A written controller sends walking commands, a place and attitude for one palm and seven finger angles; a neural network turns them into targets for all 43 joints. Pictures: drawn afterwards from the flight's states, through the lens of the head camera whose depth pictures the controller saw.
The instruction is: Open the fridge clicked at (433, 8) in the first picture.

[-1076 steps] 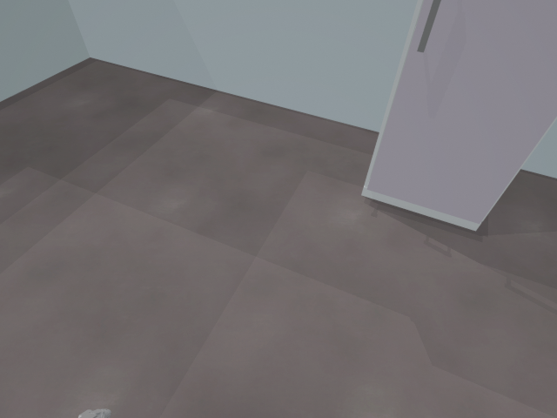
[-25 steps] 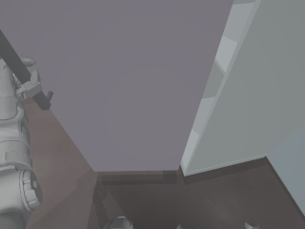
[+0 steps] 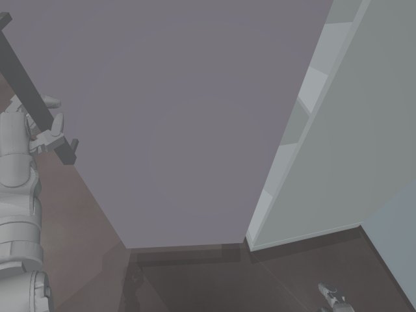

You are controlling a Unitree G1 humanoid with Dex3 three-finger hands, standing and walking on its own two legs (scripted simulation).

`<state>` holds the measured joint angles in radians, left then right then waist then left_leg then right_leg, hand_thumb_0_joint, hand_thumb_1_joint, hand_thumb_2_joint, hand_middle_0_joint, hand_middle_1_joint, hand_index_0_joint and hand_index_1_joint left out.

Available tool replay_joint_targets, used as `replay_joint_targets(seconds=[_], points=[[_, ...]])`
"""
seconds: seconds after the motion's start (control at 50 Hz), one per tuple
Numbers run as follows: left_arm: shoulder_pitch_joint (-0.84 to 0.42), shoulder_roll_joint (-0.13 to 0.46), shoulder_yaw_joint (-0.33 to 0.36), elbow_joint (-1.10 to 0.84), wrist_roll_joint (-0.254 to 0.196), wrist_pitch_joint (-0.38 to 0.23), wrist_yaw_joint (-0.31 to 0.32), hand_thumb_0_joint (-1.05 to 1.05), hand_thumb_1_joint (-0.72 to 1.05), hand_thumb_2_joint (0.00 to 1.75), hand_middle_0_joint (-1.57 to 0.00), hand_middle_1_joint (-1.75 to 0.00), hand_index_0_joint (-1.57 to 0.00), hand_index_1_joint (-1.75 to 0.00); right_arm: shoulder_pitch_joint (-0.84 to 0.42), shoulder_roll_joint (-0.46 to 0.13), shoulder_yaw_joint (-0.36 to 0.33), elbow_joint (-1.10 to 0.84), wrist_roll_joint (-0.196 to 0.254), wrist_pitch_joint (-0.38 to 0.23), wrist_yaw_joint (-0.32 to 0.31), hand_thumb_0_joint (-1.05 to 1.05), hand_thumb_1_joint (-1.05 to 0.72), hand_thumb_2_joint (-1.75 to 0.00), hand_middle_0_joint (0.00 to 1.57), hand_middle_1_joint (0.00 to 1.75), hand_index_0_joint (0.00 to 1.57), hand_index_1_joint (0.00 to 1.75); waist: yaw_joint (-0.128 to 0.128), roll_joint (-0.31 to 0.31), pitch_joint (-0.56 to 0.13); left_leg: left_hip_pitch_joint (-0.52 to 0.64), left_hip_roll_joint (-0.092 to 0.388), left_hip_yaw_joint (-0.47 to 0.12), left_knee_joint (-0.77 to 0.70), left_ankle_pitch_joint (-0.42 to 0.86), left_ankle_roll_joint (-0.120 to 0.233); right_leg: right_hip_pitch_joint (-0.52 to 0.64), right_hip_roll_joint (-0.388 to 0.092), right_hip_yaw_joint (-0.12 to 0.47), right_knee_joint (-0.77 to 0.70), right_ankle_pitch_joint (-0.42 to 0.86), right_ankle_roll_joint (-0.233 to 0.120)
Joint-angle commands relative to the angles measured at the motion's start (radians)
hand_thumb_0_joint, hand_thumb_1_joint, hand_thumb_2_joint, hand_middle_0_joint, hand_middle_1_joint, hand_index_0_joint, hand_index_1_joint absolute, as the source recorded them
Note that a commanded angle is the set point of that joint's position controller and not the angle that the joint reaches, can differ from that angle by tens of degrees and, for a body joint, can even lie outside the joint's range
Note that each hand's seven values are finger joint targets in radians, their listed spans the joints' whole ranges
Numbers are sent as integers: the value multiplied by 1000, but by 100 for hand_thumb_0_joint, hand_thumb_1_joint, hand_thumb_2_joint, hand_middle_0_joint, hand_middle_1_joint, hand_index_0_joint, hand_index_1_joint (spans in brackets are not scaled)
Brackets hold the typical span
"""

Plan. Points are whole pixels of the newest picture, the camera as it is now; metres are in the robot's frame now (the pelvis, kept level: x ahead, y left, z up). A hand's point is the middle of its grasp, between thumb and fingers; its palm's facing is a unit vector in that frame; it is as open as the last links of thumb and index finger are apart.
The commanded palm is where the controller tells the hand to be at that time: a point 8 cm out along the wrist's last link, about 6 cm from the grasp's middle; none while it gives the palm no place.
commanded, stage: loosen the grip on the handle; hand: left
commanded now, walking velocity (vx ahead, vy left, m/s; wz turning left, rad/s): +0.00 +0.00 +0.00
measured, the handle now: (42, 102) +0.43 +0.32 +0.17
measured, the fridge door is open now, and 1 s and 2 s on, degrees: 80 73 73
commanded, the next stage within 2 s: slip the hand off the handle in 0.56 s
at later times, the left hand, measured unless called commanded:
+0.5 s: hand (60, 123) +0.43 +0.31 +0.12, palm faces +0.39 -0.86 -0.32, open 13.0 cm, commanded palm +0.38 +0.35 +0.14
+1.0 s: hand (29, 123) +0.43 +0.37 +0.12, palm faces +0.45 -0.84 -0.31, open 14.6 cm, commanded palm +0.38 +0.40 +0.14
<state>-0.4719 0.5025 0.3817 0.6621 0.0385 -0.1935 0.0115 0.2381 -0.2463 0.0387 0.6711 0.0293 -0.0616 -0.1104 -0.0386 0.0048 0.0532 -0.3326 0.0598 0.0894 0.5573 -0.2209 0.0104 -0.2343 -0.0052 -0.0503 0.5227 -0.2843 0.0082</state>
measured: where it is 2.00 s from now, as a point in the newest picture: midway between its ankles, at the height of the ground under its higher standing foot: outside the picture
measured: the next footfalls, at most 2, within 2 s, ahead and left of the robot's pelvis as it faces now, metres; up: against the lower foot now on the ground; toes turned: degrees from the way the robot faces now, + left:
none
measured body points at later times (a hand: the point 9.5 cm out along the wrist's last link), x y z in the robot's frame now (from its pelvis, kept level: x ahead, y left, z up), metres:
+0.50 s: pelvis +0.01 -0.02 -0.01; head +0.07 -0.01 +0.44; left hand +0.40 +0.35 +0.14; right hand +0.04 -0.30 -0.13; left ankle +0.05 +0.11 -0.73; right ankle +0.00 -0.12 -0.73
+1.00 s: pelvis +0.05 -0.01 -0.01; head +0.11 +0.00 +0.43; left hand +0.40 +0.41 +0.14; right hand +0.13 -0.29 -0.12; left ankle +0.05 +0.11 -0.73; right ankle +0.00 -0.12 -0.73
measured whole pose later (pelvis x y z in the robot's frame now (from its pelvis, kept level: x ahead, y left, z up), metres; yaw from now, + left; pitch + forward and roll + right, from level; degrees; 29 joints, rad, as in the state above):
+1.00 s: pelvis +0.05 -0.01 -0.01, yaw -1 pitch +9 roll -1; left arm -0.47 0.67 0.59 0.73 0.00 -0.17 -0.16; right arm 0.30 -0.27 -0.01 0.71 0.00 -0.04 -0.10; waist -0.02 0.00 -0.04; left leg -0.52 0.05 0.03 0.70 -0.34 0.00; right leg -0.41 0.01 -0.05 0.64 -0.39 -0.01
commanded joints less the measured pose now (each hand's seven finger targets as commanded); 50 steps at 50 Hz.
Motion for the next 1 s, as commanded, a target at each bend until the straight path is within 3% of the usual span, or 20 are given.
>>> replay_joint_targets(seconds=[0.0,0.02,0.06,0.08,0.12,0.16,0.2,0.28,0.34,0.36,0.4,0.42,0.56,0.62,0.64,0.66,0.72,0.76,0.88,0.98], points=[[-617,313,88,46,70,2,-26,0,66,78,-45,-140,-45,-140,152,-173,-109,-47,-49,-91,51,0,-90,-90,20,30,20,30,-38,-93,-273,120,-23,-94,-108,134,12,-124,54,-36,-55,128,-27],[-613,402,162,73,51,-32,-41,0,54,73,-45,-140,-45,-140,136,-206,-109,-38,-61,-101,61,0,-90,-90,20,30,20,30,-12,-115,-277,129,-25,-98,-122,39,14,-132,46,-6,-73,79,-23],[-637,353,93,2,55,-93,-53,0,30,61,-45,-140,-45,-140,96,-171,-96,-56,-65,-96,65,0,-90,-90,20,30,20,30,18,102,-289,137,-47,-84,-113,-43,14,-119,32,31,-69,17,-47],[-642,357,68,7,68,-100,-39,0,17,55,-45,-140,-45,-140,94,-173,-99,-55,-60,-88,70,0,-90,-90,20,30,20,30,12,145,-263,108,-48,-81,-112,-146,12,-163,31,33,-67,-53,-42],[-574,344,62,68,75,-100,-30,0,-7,43,-45,-140,-45,-140,103,-177,-103,-49,-49,-73,76,0,-90,-90,20,30,20,30,11,98,-219,41,-54,-90,-103,-206,19,-175,25,37,-68,-95,-43],[-537,367,88,70,50,-106,-35,0,-31,32,-45,-140,-45,-140,123,-191,-111,-53,-44,-65,75,0,-90,-90,20,30,20,30,9,24,-260,28,-57,-93,-85,-182,29,-148,26,38,-70,-101,-38],[-577,331,48,53,24,-106,-44,0,-55,20,-42,-137,-42,-137,119,-188,-114,-37,-34,-59,71,0,-90,-90,20,30,20,30,-10,25,-243,15,-57,-94,-67,-208,32,-188,25,51,-73,-136,-27],[-583,383,86,-79,15,-137,-16,0,-55,20,-37,-130,-37,-130,121,-190,-121,-29,-42,-49,60,0,-90,-90,20,30,20,30,0,90,-321,35,-58,-109,-41,-172,34,-176,33,59,-48,-111,-28],[-483,347,78,-88,10,-125,6,0,-55,20,-33,-125,-33,-125,122,-189,-122,-13,-41,-41,53,0,-90,-90,20,30,20,30,-7,87,-295,30,-58,-94,-14,-88,36,-177,32,59,-42,-50,-23],[-497,553,233,-26,25,-119,16,0,-55,20,-32,-123,-32,-123,143,-212,-119,10,-46,-35,38,0,-90,-90,20,30,20,30,-1,52,-290,-10,-59,-91,-1,-62,42,-153,32,65,-41,-39,-19],[-528,462,149,-27,19,-101,-9,0,-55,20,-29,-120,-29,-120,146,-191,-115,8,-41,-25,33,0,-90,-90,20,30,20,30,-22,46,-295,-15,-63,-77,7,-11,40,-140,25,72,-41,18,-7],[-485,448,155,-23,3,-94,-20,0,-55,20,-28,-118,-28,-118,142,-189,-116,10,-42,-27,31,0,-90,-90,20,30,20,30,-9,63,-309,-2,-62,-77,14,18,35,-130,25,73,-32,55,-10],[-283,452,221,-135,-37,-56,-46,0,-55,20,-25,-115,-25,-115,139,-188,-118,-33,-42,-20,27,0,-90,-90,20,30,20,30,32,54,-410,39,-65,-64,74,251,29,-49,24,57,53,368,0],[-269,427,210,-211,-39,-52,-48,0,-55,20,-25,-115,-25,-115,127,-187,-120,-46,-39,-20,28,0,-90,-90,20,30,20,30,21,42,-412,58,-59,-62,87,291,29,-72,34,46,68,398,7],[-416,527,259,-182,-28,-57,-40,0,-55,20,-25,-115,-25,-115,140,-200,-116,-20,-40,-17,17,0,-90,-90,20,30,20,30,-18,30,-376,42,-54,-65,94,274,33,-114,40,44,61,371,10],[-413,548,277,-177,-26,-60,-41,0,-55,20,-25,-115,-25,-115,150,-195,-115,-17,-45,-16,9,0,-90,-90,20,30,20,30,-5,39,-377,31,-58,-61,101,278,34,-103,42,46,66,372,10],[-352,493,233,-192,-16,-63,-65,0,-55,20,-25,-115,-25,-115,142,-185,-115,-30,-44,-17,12,0,-90,-90,20,30,20,30,10,116,-437,97,-54,-63,108,360,28,-105,46,39,77,399,0],[-354,500,221,-186,-14,-55,-86,0,-55,20,-25,-115,-25,-115,146,-189,-112,-27,-40,-12,7,0,-90,-90,20,30,20,30,0,141,-426,110,-51,-64,117,391,30,-120,51,34,76,400,-4],[-307,565,296,-163,-60,-48,-145,0,-55,20,-25,-115,-25,-115,146,-201,-114,-31,-32,-11,0,0,-90,-90,20,30,20,30,19,118,-441,107,-52,-73,120,422,26,-101,48,32,80,440,-2],[-333,568,282,-136,-61,-61,-171,0,-55,20,-25,-115,-25,-115,147,-206,-111,-30,-29,-9,-4,0,-90,-90,20,30,20,30,4,131,-409,100,-49,-80,122,398,24,-153,56,23,76,374,-4]])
